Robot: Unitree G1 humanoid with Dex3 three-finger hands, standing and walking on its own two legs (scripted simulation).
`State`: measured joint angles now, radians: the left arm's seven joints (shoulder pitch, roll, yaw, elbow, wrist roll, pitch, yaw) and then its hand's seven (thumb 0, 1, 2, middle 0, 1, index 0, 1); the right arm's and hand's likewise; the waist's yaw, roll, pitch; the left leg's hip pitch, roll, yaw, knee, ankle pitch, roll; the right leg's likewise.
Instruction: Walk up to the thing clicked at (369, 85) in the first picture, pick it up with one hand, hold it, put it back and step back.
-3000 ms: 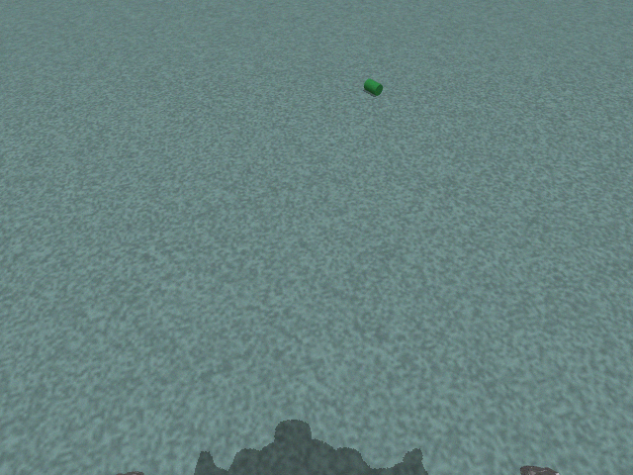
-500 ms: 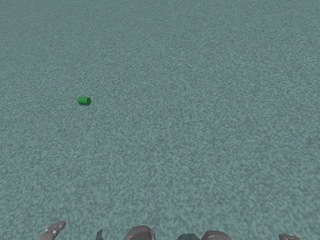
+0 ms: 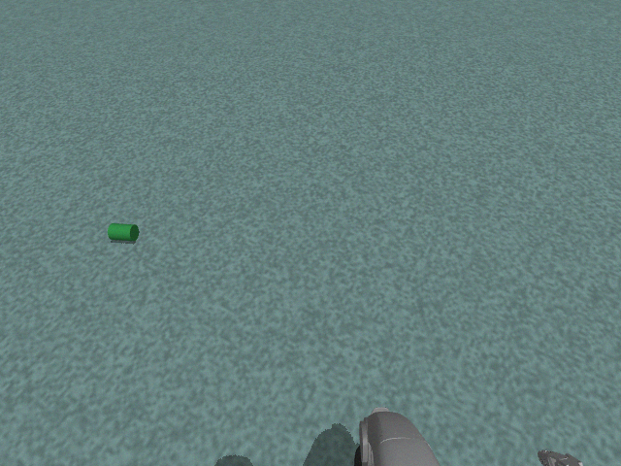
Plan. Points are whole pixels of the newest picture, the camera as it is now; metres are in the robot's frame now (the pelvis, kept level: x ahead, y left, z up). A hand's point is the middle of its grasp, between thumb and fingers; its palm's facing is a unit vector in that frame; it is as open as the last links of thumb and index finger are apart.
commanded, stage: walk up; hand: left
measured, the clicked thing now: (123, 232) +1.06 +0.74 -0.73
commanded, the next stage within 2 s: none
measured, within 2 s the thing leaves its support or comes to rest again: neither
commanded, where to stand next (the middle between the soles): +0.66 +0.59 m, yaw -9 degrees
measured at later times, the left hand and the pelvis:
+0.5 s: hand (4, 422) +0.22 +0.48 -0.14, palm faces -0.05 -0.84 -0.55, open 7.4 cm; pelvis +0.17 +0.15 -0.03, yaw -1 degrees
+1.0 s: hand out of the picture +0.41 +0.60 -0.13, palm faces -0.04 -0.83 -0.56, open 7.4 cm; pelvis +0.32 +0.30 -0.02, yaw -3 degrees
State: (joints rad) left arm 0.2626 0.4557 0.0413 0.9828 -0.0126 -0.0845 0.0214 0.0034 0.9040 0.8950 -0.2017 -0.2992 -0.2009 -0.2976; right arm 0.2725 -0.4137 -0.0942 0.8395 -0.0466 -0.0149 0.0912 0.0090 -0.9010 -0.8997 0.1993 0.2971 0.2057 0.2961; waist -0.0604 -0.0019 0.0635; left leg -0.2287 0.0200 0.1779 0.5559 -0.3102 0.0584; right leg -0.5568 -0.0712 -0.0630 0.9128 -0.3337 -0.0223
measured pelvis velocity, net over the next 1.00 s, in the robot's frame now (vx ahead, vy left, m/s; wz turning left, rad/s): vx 0.32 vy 0.30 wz -0.06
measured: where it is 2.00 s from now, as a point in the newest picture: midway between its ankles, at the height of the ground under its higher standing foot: (119, 352)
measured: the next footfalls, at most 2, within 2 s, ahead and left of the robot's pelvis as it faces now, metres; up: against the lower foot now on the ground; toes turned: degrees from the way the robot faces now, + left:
right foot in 0.12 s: +0.20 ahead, -0.08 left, +0.00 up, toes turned -8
left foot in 0.50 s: +0.30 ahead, +0.33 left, +0.00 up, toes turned +5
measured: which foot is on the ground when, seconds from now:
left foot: down 0.00-0.14, up 0.16-0.48, down 0.50-0.82, up 0.84-1.00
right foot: up 0.00-0.10, down 0.12-0.50, up 0.52-0.80, down 0.82-1.00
